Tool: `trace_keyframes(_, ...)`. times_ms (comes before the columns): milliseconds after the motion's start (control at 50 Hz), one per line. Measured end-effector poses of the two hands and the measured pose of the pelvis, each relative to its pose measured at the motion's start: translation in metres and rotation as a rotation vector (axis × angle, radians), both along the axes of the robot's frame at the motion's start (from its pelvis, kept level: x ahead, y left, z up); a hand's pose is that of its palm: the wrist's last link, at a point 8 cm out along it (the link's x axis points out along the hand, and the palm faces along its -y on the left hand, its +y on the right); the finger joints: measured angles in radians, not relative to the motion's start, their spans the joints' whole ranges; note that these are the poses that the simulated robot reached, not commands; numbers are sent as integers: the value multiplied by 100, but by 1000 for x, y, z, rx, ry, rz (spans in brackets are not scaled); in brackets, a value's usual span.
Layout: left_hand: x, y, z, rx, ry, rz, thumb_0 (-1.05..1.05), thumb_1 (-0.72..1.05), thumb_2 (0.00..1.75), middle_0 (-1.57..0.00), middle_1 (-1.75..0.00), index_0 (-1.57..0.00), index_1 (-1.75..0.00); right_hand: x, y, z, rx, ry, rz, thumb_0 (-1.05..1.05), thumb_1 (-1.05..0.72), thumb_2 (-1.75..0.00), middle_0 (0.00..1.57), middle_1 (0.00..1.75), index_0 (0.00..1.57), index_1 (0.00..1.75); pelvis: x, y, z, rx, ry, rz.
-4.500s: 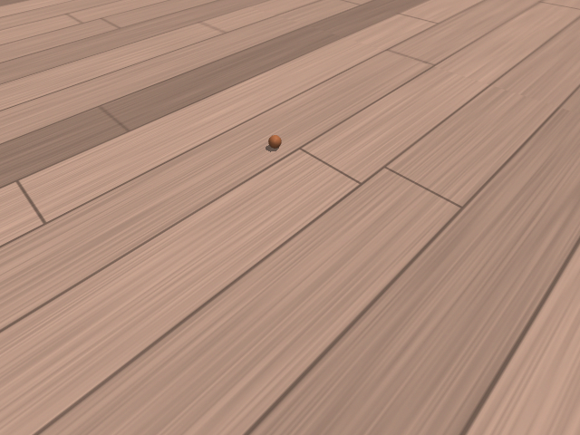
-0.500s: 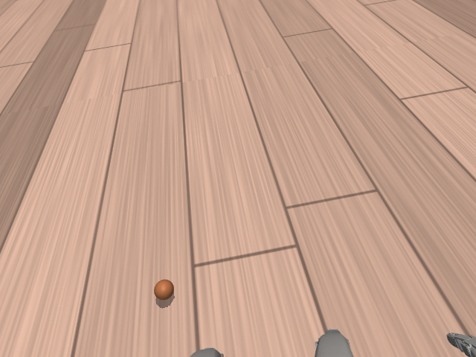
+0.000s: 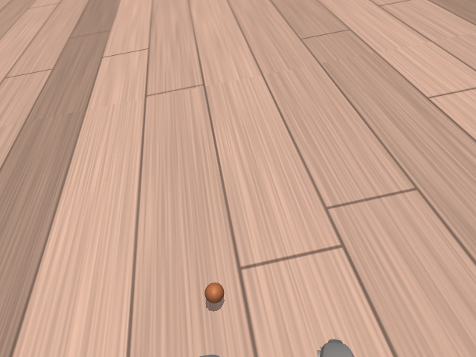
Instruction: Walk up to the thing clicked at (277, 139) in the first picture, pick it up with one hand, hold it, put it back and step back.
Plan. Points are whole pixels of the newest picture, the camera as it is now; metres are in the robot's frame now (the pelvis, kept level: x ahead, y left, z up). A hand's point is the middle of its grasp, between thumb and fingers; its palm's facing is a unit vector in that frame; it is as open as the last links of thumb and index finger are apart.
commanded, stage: walk up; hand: left
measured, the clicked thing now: (214, 292) +0.48 +0.21 -0.68
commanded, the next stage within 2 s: none
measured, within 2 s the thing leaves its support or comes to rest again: neither
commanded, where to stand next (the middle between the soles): +0.10 +0.01 m, yaw -3 degrees
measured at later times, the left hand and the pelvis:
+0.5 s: hand (117, 354) +0.18 +0.29 -0.14, palm faces -0.12 -0.93 -0.35, open 7.4 cm; pelvis +0.03 +0.03 +0.02, yaw -4 degrees
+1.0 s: hand out of the picture +0.15 +0.26 -0.10, palm faces -0.10 -0.92 -0.38, open 7.4 cm; pelvis +0.03 +0.00 +0.04, yaw -5 degrees
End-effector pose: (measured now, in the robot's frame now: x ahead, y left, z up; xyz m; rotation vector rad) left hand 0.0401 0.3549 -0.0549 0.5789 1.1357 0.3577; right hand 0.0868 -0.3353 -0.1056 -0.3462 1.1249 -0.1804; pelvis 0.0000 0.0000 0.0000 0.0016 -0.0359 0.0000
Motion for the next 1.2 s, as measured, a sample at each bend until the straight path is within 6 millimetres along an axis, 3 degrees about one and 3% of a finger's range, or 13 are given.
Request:
trace_keyframes(40, 6, 28, -11, 0, -8, 17, 1, 90, 90, -21, -31, -21, -30, -9, 16, -4, -35, -9, -18, 1, -90, -90, 21, 30, 21, 30, 0, 21, -9, 13, -6, -5)
trace_keyframes(100, 17, 49, -22, -29, 3, 31, 1, 90, 90, -21, -31, -20, -30, -27, 44, -4, -42, 24, -56, 1, -90, -90, 20, 30, 21, 30, 2, 40, -8, -2, -11, -14)
trace_keyframes(160, 31, 55, -30, -90, 16, 21, 1, 90, 90, -20, -30, -20, -30, -39, 67, 5, -37, 53, -69, 1, -90, -90, 21, 30, 21, 30, 7, 49, 0, -7, -6, -20)
trace_keyframes(220, 43, 51, -36, -150, 47, 5, 1, 91, 90, -20, -30, -20, -30, -46, 78, 15, -48, 74, -77, 1, -90, -90, 21, 30, 21, 30, 14, 55, 8, -11, 3, -31)
trace_keyframes(320, 70, 32, -44, -221, 73, -27, 1, 91, 90, -20, -30, -20, -30, -56, 71, 30, -108, 112, -97, 1, -90, -90, 21, 30, 21, 30, 23, 57, 15, -16, 21, -50)
trace_keyframes(440, 116, -5, -49, -267, 23, -97, 1, 91, 90, -20, -30, -20, -30, -67, 40, 36, -161, 150, -130, 1, -90, -90, 21, 30, 21, 30, 28, 42, 13, -19, 31, -68)
trace_keyframes(540, 137, -33, -40, -293, -42, -140, 1, 91, 90, -21, -30, -20, -30, -53, 24, 36, -158, 127, -160, 1, -90, -90, 21, 30, 21, 30, 30, 29, 18, -1, 16, -74)
trace_keyframes(640, 144, -41, -37, -295, -42, -167, 1, 90, 90, -21, -30, -20, -30, -27, 25, 32, -137, 25, -145, 1, -90, -90, 21, 30, 21, 30, 34, 32, 16, 7, 10, -90)
trace_keyframes(720, 146, -42, -35, -281, -42, -142, 1, 90, 90, -21, -30, -20, -30, -21, 33, 26, -94, 10, -123, 1, -90, -90, 21, 30, 21, 30, 33, 26, 16, 13, 1, -94)
trace_keyframes(860, 123, -44, -21, -244, -17, -100, 1, 91, 90, -20, -30, -20, -30, -11, 30, 17, -22, 28, -114, 1, -90, -90, 21, 30, 21, 30, 29, 7, 24, 21, 0, -87)
trace_keyframes(1020, 102, -53, -10, -252, 40, -65, 1, 90, 90, -20, -30, -20, -30, -9, 27, 21, 5, 60, -111, 1, -90, -90, 21, 30, 21, 30, 26, 4, 38, 28, -2, -84)
trace_keyframes(1200, 109, -61, -11, -315, 31, -56, 1, 90, 90, -21, -30, -20, -30, -17, 33, 35, -11, 98, -120, 1, -90, -90, 20, 30, 21, 30, 28, 11, 48, 14, -2, -85)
